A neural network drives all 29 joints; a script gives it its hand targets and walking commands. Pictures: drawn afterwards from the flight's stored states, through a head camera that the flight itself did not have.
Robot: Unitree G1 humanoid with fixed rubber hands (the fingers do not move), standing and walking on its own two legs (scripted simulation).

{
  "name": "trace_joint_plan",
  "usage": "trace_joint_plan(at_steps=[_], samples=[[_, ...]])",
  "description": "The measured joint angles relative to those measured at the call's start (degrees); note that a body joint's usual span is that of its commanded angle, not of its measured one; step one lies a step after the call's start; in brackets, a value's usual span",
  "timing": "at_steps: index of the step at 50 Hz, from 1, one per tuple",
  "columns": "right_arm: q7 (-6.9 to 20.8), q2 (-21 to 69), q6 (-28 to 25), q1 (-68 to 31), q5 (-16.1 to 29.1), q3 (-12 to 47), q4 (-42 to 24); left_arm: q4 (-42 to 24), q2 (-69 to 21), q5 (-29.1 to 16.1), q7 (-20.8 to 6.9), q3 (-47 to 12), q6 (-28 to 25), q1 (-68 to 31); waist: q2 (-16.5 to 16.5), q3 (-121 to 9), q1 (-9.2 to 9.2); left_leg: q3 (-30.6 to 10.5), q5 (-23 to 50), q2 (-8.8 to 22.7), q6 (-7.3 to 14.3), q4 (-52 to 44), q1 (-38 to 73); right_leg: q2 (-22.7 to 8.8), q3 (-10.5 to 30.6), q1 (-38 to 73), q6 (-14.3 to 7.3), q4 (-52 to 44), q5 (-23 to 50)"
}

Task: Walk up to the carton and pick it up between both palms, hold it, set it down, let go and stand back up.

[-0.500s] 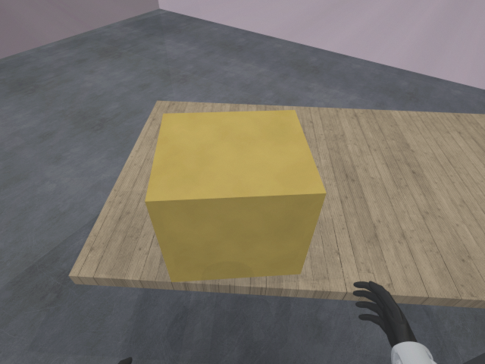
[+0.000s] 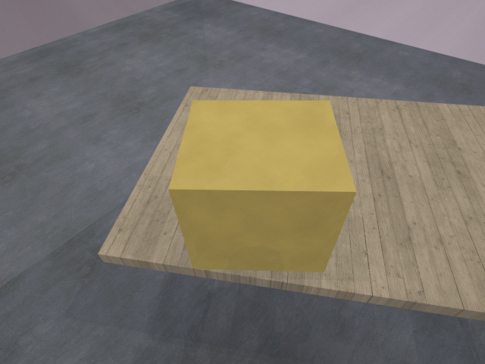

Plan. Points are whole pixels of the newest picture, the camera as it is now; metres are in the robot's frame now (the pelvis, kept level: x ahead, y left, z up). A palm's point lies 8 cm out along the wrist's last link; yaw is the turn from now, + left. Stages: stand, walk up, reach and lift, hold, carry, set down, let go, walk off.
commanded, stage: stand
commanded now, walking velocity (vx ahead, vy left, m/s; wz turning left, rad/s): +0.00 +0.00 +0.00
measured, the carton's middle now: (259, 187) +0.44 -0.01 +0.05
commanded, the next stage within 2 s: none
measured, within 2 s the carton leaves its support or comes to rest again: neither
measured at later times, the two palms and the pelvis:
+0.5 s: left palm out of the picture +0.05 +0.20 -0.14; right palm out of the picture +0.06 -0.25 -0.14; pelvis +0.03 -0.03 +0.00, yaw +2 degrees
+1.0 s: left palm out of the picture +0.01 +0.14 -0.14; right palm out of the picture +0.05 -0.26 -0.15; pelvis +0.06 -0.06 +0.00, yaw +2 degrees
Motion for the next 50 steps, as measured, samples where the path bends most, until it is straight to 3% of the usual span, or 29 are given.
trace_joint_plan(at_steps=[15,33,50], samples=[[-1.07,-1.44,-1.12,1.85,0.0,-1.91,11.15,6.8,-0.51,-0.36,2.69,1.09,0.45,-0.44,-0.25,1.16,-1.76,-1.28,-1.81,0.47,-1.42,0.06,2.18,0.82,-0.76,2.64,-1.35,-0.32,-2.0],[-3.09,1.49,0.12,-0.33,0.77,-0.57,22.86,13.67,-3.01,-0.79,3.96,-0.28,0.16,0.33,-0.93,1.57,-1.92,-2.67,-3.58,1.17,-3.16,-1.66,8.41,1.82,-1.93,9.57,-2.98,-2.8,-3.78],[-3.94,3.08,0.88,-1.48,0.84,0.01,28.58,15.91,-4.75,-0.38,4.74,-0.57,-0.16,2.58,-1.31,3.1,-1.17,-3.46,-4.81,2.44,-4.79,-2.29,10.71,3.17,-2.84,12.49,-4.56,-4.31,-4.79]])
